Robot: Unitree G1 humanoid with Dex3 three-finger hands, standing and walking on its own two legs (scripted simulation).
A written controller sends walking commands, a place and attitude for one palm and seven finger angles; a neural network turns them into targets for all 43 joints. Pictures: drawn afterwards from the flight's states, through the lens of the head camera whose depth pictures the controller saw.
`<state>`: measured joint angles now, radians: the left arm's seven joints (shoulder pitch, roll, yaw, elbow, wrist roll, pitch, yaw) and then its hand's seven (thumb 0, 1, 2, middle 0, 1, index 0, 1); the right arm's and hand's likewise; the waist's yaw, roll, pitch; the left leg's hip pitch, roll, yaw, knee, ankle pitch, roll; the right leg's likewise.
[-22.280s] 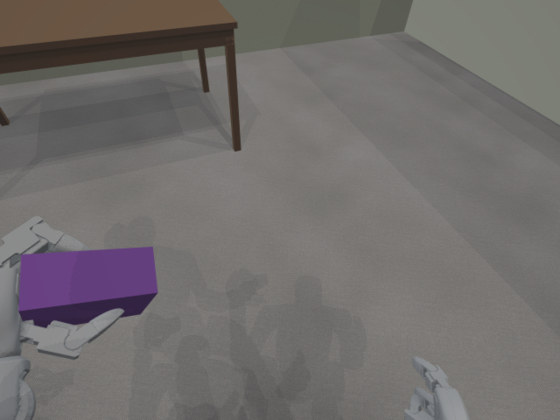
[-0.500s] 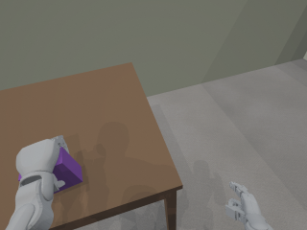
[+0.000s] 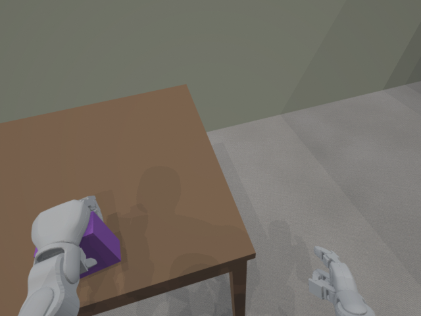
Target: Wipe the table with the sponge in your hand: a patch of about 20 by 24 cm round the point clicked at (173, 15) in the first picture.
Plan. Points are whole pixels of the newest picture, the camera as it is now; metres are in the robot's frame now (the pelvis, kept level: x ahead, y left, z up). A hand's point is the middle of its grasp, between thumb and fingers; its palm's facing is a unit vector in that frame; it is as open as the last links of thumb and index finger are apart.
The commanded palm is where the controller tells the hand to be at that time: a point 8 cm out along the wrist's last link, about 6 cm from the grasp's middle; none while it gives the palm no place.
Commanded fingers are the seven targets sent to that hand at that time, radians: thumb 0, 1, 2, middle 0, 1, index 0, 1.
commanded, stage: move the sponge above the wiping area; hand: left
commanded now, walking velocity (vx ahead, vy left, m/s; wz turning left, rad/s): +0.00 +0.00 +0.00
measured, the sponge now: (86, 252) +0.21 +0.29 +0.01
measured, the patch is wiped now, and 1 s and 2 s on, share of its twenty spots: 0.00 0.00 0.00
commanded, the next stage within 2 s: lower the sponge onto the table in 1.54 s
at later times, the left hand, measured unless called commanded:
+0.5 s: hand (93, 245) +0.21 +0.26 +0.04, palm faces -0.12 -0.15 -0.98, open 9.4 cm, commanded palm +0.20 +0.26 +0.13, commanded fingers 0.00 0.10 1.30 -1.20 -1.60 -1.20 -1.60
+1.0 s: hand (95, 245) +0.21 +0.25 +0.05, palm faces -0.05 -0.11 -0.99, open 9.4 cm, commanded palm +0.20 +0.26 +0.13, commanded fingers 0.00 0.10 1.30 -1.20 -1.60 -1.20 -1.60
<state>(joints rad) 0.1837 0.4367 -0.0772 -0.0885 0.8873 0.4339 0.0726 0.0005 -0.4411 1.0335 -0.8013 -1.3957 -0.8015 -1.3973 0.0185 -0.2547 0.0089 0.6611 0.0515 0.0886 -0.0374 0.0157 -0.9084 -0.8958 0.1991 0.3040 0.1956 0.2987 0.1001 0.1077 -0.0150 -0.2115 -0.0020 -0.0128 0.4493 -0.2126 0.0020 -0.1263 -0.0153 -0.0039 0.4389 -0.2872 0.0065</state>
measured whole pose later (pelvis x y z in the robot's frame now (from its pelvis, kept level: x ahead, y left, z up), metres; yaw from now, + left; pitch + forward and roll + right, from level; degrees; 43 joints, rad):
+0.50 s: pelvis +0.00 -0.01 +0.00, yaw +0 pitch -2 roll +0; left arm 0.19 0.44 -0.12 -0.08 0.90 0.37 0.02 0.00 -0.44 1.03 -0.80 -1.39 -0.80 -1.40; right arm 0.04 -0.28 -0.01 0.65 0.04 0.07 -0.05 0.02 -0.91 -0.90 0.20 0.30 0.20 0.30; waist 0.11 0.10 0.00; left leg -0.21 0.01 -0.02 0.45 -0.21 0.00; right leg -0.12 -0.01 -0.01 0.44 -0.29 0.00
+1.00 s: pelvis +0.01 -0.01 +0.00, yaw +0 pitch -2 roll +0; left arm 0.26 0.45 -0.12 -0.18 0.93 0.31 0.06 0.00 -0.44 1.04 -0.80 -1.39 -0.80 -1.39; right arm 0.04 -0.27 -0.02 0.65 0.02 0.07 -0.04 0.02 -0.91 -0.90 0.20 0.30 0.20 0.30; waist 0.13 0.10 -0.01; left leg -0.20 0.01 -0.01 0.47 -0.23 -0.01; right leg -0.11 0.00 0.00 0.45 -0.30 -0.01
